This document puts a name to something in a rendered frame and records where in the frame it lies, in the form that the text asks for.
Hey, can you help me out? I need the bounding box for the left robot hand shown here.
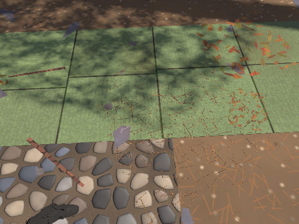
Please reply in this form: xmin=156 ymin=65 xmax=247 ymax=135
xmin=25 ymin=203 xmax=79 ymax=224

